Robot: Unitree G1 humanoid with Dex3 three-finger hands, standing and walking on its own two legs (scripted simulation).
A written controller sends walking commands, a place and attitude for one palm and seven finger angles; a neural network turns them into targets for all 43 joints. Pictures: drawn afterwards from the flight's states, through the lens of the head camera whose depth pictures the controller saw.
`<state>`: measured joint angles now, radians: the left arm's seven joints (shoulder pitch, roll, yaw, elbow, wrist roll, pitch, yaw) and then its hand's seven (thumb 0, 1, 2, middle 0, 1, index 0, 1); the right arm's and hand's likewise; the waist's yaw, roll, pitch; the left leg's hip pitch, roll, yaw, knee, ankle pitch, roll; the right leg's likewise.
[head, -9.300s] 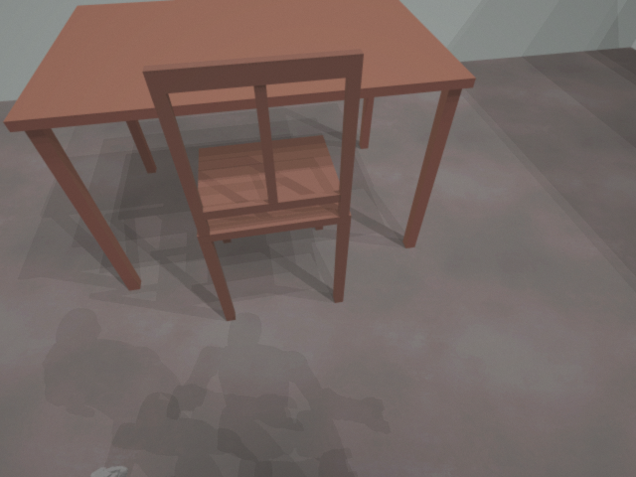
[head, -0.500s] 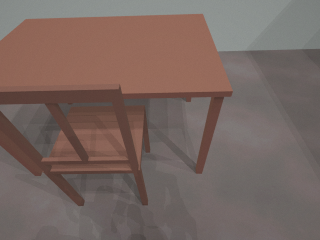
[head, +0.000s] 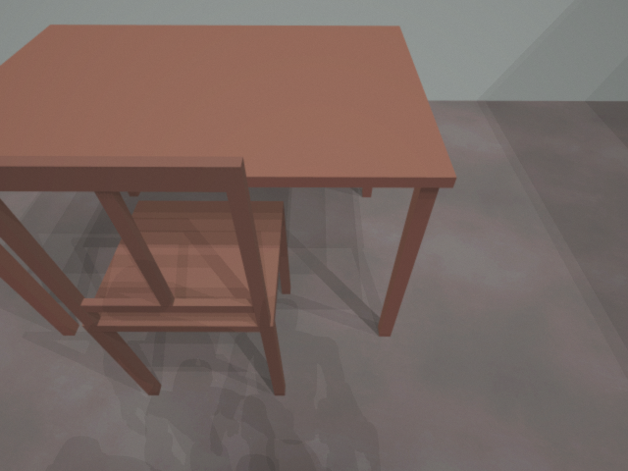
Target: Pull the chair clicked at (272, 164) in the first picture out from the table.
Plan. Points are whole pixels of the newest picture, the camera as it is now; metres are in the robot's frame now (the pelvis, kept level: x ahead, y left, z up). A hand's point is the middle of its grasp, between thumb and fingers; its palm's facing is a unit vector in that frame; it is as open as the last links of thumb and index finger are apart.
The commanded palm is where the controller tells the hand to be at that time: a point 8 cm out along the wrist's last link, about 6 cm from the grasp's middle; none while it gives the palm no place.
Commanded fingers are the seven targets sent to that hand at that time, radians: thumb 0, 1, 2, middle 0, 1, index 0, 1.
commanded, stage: raise the hand toward the chair's back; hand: left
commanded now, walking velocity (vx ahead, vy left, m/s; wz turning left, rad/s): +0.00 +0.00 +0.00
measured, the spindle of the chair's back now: (141, 254) +0.46 +0.34 -0.06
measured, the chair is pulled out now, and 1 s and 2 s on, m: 0.00 0.00 0.00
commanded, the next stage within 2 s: relax the arm and regain balance in 0.16 s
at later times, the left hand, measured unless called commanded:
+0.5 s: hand out of the picture +0.02 +0.20 -0.17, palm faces +0.16 -0.98 -0.15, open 14.6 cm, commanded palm none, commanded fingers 0.00 -0.50 0.30 -0.15 -0.30 -0.15 -0.30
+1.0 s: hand out of the picture +0.02 +0.26 -0.15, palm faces +0.08 -0.95 -0.29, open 16.2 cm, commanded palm none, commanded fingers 0.00 -0.50 0.30 -0.15 -0.30 -0.15 -0.30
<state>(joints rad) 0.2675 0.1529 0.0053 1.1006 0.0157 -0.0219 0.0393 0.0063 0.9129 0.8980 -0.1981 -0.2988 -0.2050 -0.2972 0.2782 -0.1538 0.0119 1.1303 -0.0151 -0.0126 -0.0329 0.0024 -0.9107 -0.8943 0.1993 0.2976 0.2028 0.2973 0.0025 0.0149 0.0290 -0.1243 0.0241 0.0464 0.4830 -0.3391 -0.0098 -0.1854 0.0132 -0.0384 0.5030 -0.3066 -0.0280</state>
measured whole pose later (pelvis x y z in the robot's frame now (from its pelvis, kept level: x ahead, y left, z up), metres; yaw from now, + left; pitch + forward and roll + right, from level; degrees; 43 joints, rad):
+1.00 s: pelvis -0.06 +0.03 +0.00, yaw +3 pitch -1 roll +0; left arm 0.16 0.28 0.02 0.97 -0.01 0.01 0.03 0.05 -0.48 0.31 -0.15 -0.30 -0.16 -0.30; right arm 0.24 -0.23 0.04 1.04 -0.03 0.01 0.00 0.00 -0.91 -0.89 0.20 0.30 0.20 0.30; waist -0.01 -0.02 0.02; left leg -0.18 -0.03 0.08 0.46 -0.26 0.05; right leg -0.22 -0.01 0.00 0.47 -0.23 0.01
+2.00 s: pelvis -0.05 +0.03 +0.00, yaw +3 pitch +0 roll +0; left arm 0.15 0.25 0.04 0.99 -0.01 0.00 0.04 0.08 -0.48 0.31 -0.15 -0.30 -0.16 -0.30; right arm 0.27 -0.20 0.02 1.01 -0.03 0.00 -0.01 0.01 -0.92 -0.89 0.20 0.30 0.20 0.30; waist 0.00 0.05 0.03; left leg -0.19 -0.04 0.09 0.51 -0.32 0.06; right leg -0.25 -0.02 0.01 0.55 -0.30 0.01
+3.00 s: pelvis -0.02 -0.02 +0.00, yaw +3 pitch +0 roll +1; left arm 0.14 0.25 0.05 1.05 -0.01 -0.02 0.03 0.09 -0.55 0.28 -0.15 -0.30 -0.16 -0.30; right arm 0.25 -0.18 0.01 1.13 -0.02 -0.01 -0.03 0.00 -0.91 -0.89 0.20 0.30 0.20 0.30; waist -0.01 0.02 0.02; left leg -0.11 0.04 0.07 0.41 -0.30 -0.03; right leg -0.16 0.06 -0.01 0.45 -0.29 -0.07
